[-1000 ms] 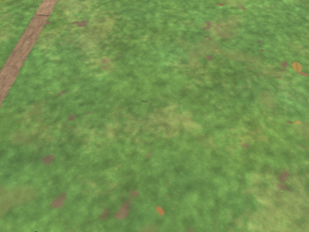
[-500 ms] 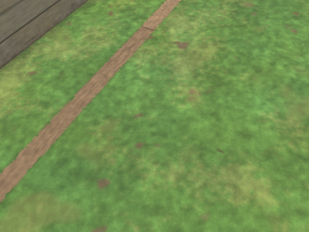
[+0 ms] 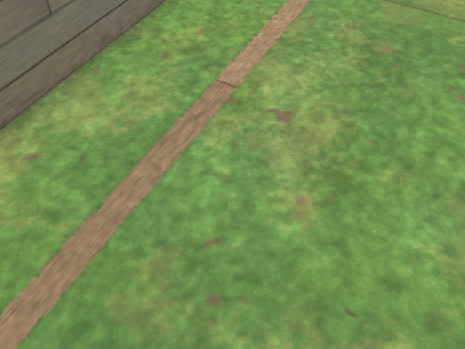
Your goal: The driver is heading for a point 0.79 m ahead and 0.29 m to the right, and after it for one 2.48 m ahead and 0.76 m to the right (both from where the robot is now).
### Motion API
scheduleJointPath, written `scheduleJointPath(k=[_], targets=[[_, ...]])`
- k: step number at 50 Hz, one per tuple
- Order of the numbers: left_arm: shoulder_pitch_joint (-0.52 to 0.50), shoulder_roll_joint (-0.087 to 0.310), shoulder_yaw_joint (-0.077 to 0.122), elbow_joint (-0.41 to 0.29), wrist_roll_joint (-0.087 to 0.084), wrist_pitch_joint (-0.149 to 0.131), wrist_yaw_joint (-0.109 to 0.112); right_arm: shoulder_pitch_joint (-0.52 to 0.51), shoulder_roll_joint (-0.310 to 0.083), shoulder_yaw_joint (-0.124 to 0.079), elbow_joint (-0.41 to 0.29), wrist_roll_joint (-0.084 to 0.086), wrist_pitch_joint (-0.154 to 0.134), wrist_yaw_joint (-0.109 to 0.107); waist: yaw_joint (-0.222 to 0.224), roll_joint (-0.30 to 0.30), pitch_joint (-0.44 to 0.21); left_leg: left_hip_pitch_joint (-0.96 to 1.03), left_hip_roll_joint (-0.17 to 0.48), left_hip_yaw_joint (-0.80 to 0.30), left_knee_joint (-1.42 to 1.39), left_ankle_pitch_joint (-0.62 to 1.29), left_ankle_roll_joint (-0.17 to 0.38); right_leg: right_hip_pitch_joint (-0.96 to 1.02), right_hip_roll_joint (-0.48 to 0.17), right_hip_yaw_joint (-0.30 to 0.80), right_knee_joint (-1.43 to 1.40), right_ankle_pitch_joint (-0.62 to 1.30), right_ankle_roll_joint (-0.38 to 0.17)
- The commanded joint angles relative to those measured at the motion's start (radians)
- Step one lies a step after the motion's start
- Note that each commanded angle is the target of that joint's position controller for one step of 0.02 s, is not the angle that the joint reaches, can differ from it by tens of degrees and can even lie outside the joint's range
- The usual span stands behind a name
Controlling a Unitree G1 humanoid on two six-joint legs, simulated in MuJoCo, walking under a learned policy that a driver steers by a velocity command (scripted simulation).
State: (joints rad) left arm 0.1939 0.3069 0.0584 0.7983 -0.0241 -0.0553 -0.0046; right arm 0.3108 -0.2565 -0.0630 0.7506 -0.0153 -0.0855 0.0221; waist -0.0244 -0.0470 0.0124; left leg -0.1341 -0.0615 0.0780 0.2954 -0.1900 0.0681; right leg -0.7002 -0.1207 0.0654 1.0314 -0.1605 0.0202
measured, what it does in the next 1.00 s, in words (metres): walks ahead, turning right: right foot, then left foot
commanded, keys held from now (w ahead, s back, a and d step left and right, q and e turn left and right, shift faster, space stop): w+e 0.62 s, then e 0.38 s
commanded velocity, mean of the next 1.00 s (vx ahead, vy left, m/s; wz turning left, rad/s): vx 0.40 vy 0.00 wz -0.51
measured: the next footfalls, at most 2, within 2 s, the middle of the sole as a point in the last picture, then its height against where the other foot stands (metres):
right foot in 0.28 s outside the picture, level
left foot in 0.74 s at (247, 301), level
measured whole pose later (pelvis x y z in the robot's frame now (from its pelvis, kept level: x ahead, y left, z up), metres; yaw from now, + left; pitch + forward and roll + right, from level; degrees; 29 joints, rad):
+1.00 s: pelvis +0.49 -0.10 -0.01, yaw -35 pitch +2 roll +1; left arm 0.20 0.33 0.08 0.62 -0.02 0.05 0.03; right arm 0.14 -0.26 -0.06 0.72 -0.02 -0.03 -0.02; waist -0.01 -0.03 0.07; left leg -0.32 0.03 0.10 0.42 -0.14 0.02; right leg -0.58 -0.04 0.02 1.02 -0.40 0.07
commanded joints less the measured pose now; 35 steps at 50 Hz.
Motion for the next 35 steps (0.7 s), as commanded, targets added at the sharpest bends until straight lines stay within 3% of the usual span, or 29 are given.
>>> scheduleJointPath(k=[1, 5, 9, 11, 12, 13, 14, 15, 16, 17, 18, 19, 20, 22, 24, 28, 31, 33, 35], targets=[[0.001, 0.045, 0.012, -0.047, 0.003, -0.006, -0.006, -0.059, -0.136, -0.034, -0.055, -0.002, -0.026, -0.015, 0.019, 0.097, 0.012, -0.011, 0.269, -0.075, -0.165, 0.270, 0.136, -0.005, -0.005, 0.041, -0.134, 0.194, 0.003], [-0.124, 0.013, -0.004, -0.092, 0.005, -0.013, -0.030, -0.016, -0.161, -0.040, -0.020, 0.008, -0.020, -0.025, -0.038, 0.085, 0.058, 0.058, 0.287, 0.003, -0.174, 0.268, 0.108, 0.007, 0.018, -0.027, -0.327, 0.296, -0.019], [-0.190, 0.020, -0.004, -0.153, 0.006, -0.013, -0.056, 0.020, -0.183, -0.052, 0.014, 0.025, 0.010, -0.032, -0.052, 0.092, 0.074, 0.223, 0.337, 0.035, -0.087, 0.413, 0.085, -0.044, 0.041, -0.076, -0.406, 0.151, -0.063], [-0.152, 0.046, 0.009, -0.168, 0.007, -0.009, -0.065, -0.005, -0.212, -0.059, 0.009, 0.029, 0.027, -0.043, -0.014, 0.129, 0.024, 0.259, 0.339, 0.066, 0.031, 0.731, 0.057, 0.050, 0.095, -0.136, -0.412, 0.039, -0.100], [-0.086, 0.073, 0.023, -0.160, 0.008, -0.005, -0.064, -0.015, -0.225, -0.063, 0.005, 0.029, 0.036, -0.050, 0.026, 0.150, -0.027, 0.260, 0.331, 0.082, 0.141, 0.896, 0.041, 0.150, 0.135, -0.167, -0.406, -0.010, -0.122], [0.052, 0.116, 0.048, -0.131, 0.006, -0.003, -0.058, -0.031, -0.226, -0.060, 0.001, 0.031, 0.044, -0.056, 0.106, 0.139, -0.100, 0.207, 0.299, 0.111, 0.329, 0.949, 0.014, 0.343, 0.180, -0.181, -0.455, 0.020, -0.155], [0.214, 0.190, 0.082, -0.099, 0.005, 0.003, -0.041, -0.022, -0.204, -0.048, -0.011, 0.024, 0.039, -0.063, 0.181, 0.072, -0.195, 0.005, 0.258, 0.116, 0.602, 0.737, -0.028, 0.645, 0.128, -0.051, -0.484, 0.077, -0.207], [0.236, 0.305, 0.103, -0.097, -0.003, 0.001, -0.030, 0.093, -0.053, 0.000, -0.062, -0.014, 0.011, -0.044, 0.077, -0.208, -0.295, -0.467, 0.059, 0.065, 0.989, -0.202, -0.101, 1.032, -0.144, 0.489, -0.524, 0.010, -0.401], [0.272, 0.241, 0.082, -0.121, 0.001, -0.007, -0.031, 0.018, -0.107, 0.001, -0.067, 0.014, -0.031, -0.025, 0.140, -0.132, -0.447, -0.616, -0.002, -0.166, 1.138, -0.402, -0.095, 1.151, -0.221, 0.794, -0.687, -0.103, -0.468], [0.242, 0.185, 0.068, -0.116, 0.010, -0.012, -0.029, -0.081, -0.161, -0.014, -0.095, 0.055, -0.054, -0.013, 0.164, -0.074, -0.314, -0.704, 0.061, -0.199, 1.133, -0.322, -0.070, 1.080, -0.189, 0.640, -0.708, -0.079, -0.404], [0.182, 0.156, 0.060, -0.125, 0.006, -0.015, -0.026, -0.119, -0.151, -0.006, -0.108, 0.050, -0.065, -0.014, 0.128, 0.003, -0.211, -0.691, 0.106, -0.187, 1.045, -0.238, -0.056, 0.931, -0.144, 0.513, -0.707, -0.017, -0.364], [0.112, 0.125, 0.049, -0.140, 0.005, -0.013, -0.024, -0.136, -0.151, -0.010, -0.105, 0.024, -0.066, -0.021, 0.083, 0.050, -0.131, -0.636, 0.138, -0.174, 0.949, -0.196, -0.060, 0.771, -0.108, 0.420, -0.718, 0.085, -0.338], [0.068, 0.099, 0.039, -0.159, 0.017, -0.012, -0.019, -0.123, -0.165, -0.020, -0.103, 0.011, -0.055, -0.024, 0.046, 0.036, -0.102, -0.556, 0.159, -0.176, 0.899, -0.169, -0.067, 0.659, -0.081, 0.360, -0.743, 0.173, -0.331], [0.039, 0.104, 0.040, -0.174, 0.020, -0.012, -0.013, -0.091, -0.148, -0.021, -0.103, 0.004, -0.030, -0.024, 0.009, 0.014, -0.077, -0.495, 0.165, -0.162, 0.820, -0.151, -0.091, 0.546, -0.055, 0.314, -0.780, 0.243, -0.337], [0.048, 0.128, 0.046, -0.170, 0.016, -0.014, -0.002, -0.109, -0.121, -0.012, -0.108, -0.001, -0.014, -0.028, 0.004, 0.015, -0.052, -0.477, 0.157, -0.137, 0.715, -0.095, -0.121, 0.461, -0.030, 0.249, -0.796, 0.294, -0.331], [0.090, 0.147, 0.053, -0.152, 0.003, -0.002, 0.016, -0.257, -0.081, 0.008, -0.137, 0.001, -0.015, -0.023, 0.062, -0.025, -0.028, -0.401, 0.102, -0.120, 0.402, 0.190, -0.144, 0.397, 0.045, 0.172, -0.779, 0.183, -0.262], [0.143, 0.151, 0.055, -0.134, -0.002, 0.008, 0.019, -0.333, -0.099, 0.003, -0.155, 0.019, -0.026, -0.011, 0.097, -0.042, -0.029, -0.353, 0.064, -0.132, 0.277, 0.253, -0.141, 0.436, 0.027, 0.232, -0.741, 0.093, -0.242], [0.157, 0.144, 0.056, -0.127, -0.002, 0.021, 0.024, -0.337, -0.129, -0.011, -0.161, 0.013, -0.034, -0.005, 0.088, -0.055, -0.028, -0.340, 0.042, -0.148, 0.208, 0.211, -0.121, 0.504, 0.021, 0.286, -0.653, 0.158, -0.216], [0.132, 0.138, 0.057, -0.139, 0.002, 0.035, 0.031, -0.279, -0.148, -0.025, -0.150, 0.009, -0.044, -0.003, 0.051, -0.085, -0.053, -0.270, 0.029, -0.144, 0.161, 0.180, -0.087, 0.547, 0.031, 0.330, -0.546, 0.239, -0.177]])
Velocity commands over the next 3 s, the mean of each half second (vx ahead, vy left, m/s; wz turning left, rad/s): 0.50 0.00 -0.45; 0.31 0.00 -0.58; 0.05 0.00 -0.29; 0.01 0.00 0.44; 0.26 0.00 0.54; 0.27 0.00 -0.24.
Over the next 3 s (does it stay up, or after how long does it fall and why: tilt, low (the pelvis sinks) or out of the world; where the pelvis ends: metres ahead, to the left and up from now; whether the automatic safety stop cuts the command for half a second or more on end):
stays up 0.79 -0.15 -0.02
